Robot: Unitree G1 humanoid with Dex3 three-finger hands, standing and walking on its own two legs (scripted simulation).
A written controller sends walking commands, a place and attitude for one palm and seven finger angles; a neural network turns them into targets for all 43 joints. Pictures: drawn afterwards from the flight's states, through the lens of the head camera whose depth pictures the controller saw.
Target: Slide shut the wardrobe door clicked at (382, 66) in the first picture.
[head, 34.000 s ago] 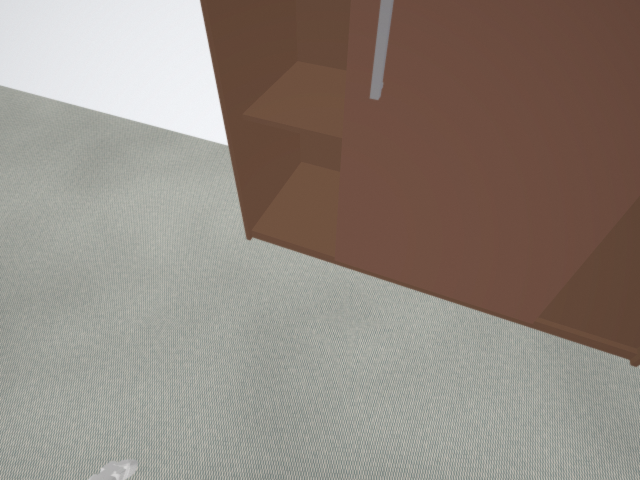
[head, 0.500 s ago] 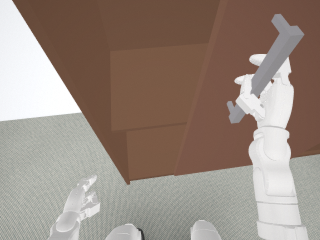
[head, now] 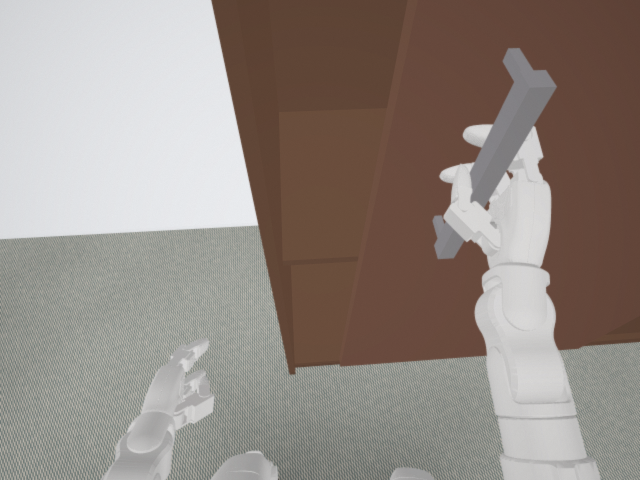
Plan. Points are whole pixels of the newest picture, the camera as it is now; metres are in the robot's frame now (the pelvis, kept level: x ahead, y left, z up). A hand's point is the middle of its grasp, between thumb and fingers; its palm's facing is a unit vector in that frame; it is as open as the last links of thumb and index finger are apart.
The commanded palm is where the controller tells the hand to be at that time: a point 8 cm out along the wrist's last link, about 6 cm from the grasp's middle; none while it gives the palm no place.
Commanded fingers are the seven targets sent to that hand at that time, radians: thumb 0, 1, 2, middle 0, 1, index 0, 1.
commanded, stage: step sideways, sliding the door along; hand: right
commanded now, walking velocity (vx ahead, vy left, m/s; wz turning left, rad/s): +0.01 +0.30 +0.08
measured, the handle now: (472, 174) +0.40 -0.16 +0.15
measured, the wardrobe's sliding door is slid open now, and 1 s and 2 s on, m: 0.13 0.00 0.00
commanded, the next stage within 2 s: stop walking and hold the door there in 1.12 s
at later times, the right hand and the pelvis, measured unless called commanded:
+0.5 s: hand (349, 215) +0.35 -0.03 +0.16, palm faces +0.08 +0.99 -0.08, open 6.2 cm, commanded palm +0.32 -0.03 +0.16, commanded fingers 0.00 -0.90 -0.90 0.45 1.40 0.45 1.40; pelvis -0.03 +0.09 +0.00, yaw +3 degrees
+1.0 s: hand (319, 205) +0.35 +0.00 +0.16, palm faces +0.37 +0.93 -0.04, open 6.4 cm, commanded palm +0.32 +0.04 +0.16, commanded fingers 0.00 -0.90 -0.90 0.45 1.40 0.45 1.40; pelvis -0.04 +0.21 +0.00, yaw +1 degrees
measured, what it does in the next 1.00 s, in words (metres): steps to the left: right foot, then right foot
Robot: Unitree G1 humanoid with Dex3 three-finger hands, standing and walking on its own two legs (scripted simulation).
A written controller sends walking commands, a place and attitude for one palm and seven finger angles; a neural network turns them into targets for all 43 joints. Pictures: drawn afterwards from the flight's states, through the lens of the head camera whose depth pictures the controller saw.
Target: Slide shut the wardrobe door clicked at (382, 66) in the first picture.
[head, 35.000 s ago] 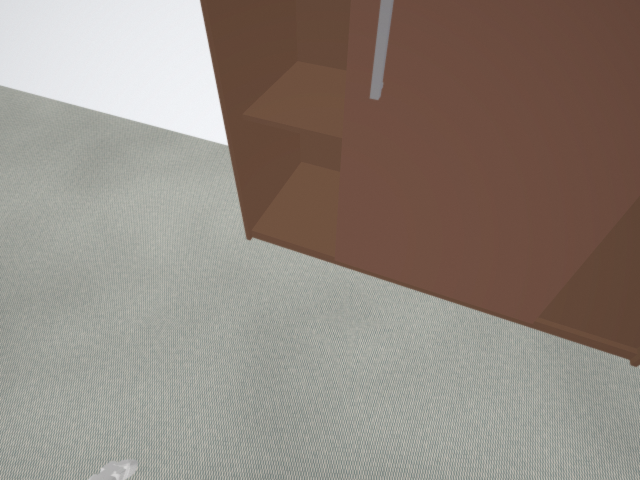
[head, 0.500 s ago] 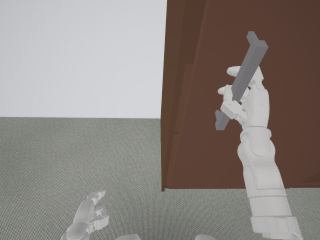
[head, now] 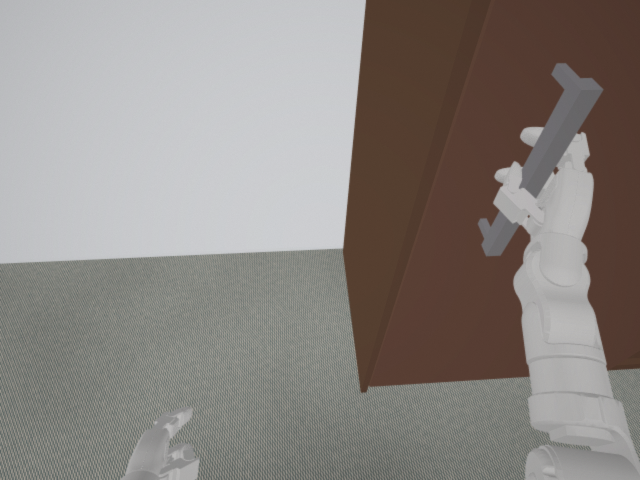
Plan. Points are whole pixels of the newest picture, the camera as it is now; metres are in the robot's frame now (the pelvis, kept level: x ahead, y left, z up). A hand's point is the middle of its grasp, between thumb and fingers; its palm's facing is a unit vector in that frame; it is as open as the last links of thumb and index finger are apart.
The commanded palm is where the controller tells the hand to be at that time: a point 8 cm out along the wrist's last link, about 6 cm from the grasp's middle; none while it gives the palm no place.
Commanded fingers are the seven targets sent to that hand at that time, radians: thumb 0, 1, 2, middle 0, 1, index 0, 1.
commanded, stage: step sideways, sliding the door along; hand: right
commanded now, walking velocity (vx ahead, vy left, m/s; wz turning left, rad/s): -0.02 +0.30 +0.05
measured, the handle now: (522, 173) +0.43 -0.26 +0.15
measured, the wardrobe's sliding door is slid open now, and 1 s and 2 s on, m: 0.00 0.00 0.00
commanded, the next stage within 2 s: stop walking and hold the door there in 0.12 s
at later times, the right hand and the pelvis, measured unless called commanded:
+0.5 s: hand (510, 194) +0.39 -0.23 +0.16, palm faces +0.53 +0.81 -0.25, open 6.6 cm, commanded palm +0.35 -0.24 +0.15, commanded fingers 0.00 -0.90 -0.90 0.45 1.40 0.45 1.40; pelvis +0.05 +0.08 +0.01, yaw +4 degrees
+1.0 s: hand (509, 194) +0.39 -0.23 +0.16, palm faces +0.53 +0.81 -0.24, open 6.5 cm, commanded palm +0.35 -0.24 +0.15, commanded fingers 0.00 -0.90 -0.90 0.45 1.40 0.45 1.40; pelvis +0.06 +0.08 +0.02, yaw +7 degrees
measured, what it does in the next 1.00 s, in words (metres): steps on the spot: left foot, then right foot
